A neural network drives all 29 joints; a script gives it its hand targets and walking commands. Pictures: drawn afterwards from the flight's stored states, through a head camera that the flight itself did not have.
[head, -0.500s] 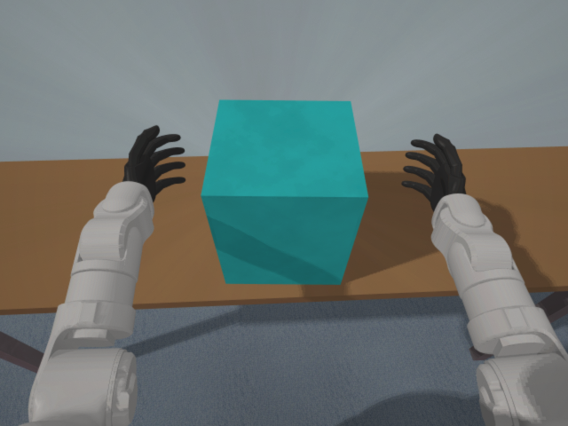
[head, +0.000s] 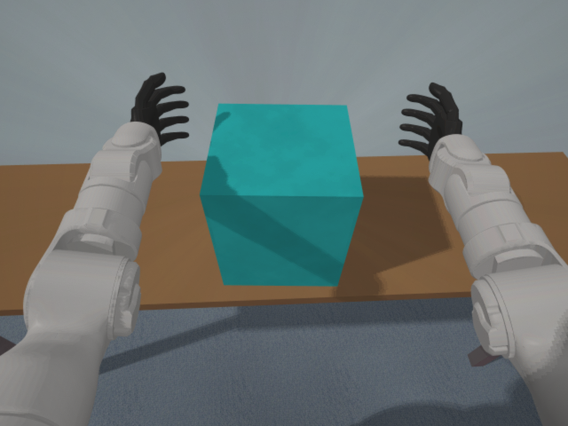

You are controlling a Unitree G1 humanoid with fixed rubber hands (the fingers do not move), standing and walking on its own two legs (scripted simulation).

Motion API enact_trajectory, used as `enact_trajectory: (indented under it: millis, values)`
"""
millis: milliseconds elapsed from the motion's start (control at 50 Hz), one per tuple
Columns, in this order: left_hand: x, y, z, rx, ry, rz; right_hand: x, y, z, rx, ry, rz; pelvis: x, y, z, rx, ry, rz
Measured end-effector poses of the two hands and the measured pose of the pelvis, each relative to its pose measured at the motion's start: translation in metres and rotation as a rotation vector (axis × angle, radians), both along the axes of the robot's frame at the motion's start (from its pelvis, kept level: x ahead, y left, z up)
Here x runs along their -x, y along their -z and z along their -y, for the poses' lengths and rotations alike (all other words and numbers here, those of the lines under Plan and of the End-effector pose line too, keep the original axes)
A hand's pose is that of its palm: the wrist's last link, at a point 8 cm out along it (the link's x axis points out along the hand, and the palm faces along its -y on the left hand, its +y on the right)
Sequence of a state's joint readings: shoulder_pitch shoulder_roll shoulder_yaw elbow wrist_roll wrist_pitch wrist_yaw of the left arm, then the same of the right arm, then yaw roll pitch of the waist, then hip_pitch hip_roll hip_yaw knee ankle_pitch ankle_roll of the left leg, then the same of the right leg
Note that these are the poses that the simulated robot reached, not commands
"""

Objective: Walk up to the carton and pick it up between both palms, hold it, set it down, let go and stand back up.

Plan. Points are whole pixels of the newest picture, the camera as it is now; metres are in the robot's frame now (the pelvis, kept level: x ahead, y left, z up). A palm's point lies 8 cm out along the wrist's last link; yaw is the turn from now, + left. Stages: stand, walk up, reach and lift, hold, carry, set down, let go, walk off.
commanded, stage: reach and lift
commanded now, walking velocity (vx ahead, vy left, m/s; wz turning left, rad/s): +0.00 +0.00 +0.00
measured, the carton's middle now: (281, 200) +0.48 +0.03 +0.01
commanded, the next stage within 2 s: none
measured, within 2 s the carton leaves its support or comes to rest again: neither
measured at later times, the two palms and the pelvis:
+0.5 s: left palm (151, 132) +0.47 +0.21 +0.16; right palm (437, 140) +0.46 -0.19 +0.16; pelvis +0.00 +0.00 +0.00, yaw +1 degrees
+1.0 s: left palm (185, 185) +0.48 +0.19 +0.05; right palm (406, 193) +0.46 -0.17 +0.05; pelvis +0.00 +0.00 -0.02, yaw +1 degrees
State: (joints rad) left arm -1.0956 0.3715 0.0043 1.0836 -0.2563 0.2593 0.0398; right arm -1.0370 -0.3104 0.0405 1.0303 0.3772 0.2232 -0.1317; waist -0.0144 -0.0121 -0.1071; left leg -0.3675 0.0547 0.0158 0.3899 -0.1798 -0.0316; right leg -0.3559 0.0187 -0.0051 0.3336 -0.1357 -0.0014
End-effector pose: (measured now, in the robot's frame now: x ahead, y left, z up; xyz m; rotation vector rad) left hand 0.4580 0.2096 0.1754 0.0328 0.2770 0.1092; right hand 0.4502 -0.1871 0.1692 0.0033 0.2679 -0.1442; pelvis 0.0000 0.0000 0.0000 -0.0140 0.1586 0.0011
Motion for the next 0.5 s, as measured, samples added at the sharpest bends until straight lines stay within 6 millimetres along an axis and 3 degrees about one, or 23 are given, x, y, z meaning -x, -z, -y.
enact_trajectory:
  millis: [120, 340, 420, 500]
  values:
    - [-0.003, 0.001, -0.009, 0.0, -0.034, -0.011, -0.008, -0.003, -0.007, -0.016, -0.002, -0.005, 0.002, 0.002, 0.001, 0.004, -0.009, -0.042]
    - [-0.02, -0.021, -0.001, 0.005, -0.027, 0.014, -0.018, -0.021, -0.005, -0.005, 0.018, -0.011, 0.002, 0.004, 0.002, 0.008, -0.019, -0.089]
    - [-0.02, -0.012, 0.0, -0.005, -0.016, 0.005, -0.017, -0.014, -0.001, 0.009, 0.022, -0.023, 0.001, 0.004, 0.002, 0.004, -0.018, -0.087]
    - [-0.014, 0.014, -0.002, -0.02, -0.009, -0.012, -0.013, 0.007, -0.001, 0.021, 0.015, -0.036, 0.001, 0.003, 0.003, 0.001, -0.018, -0.089]
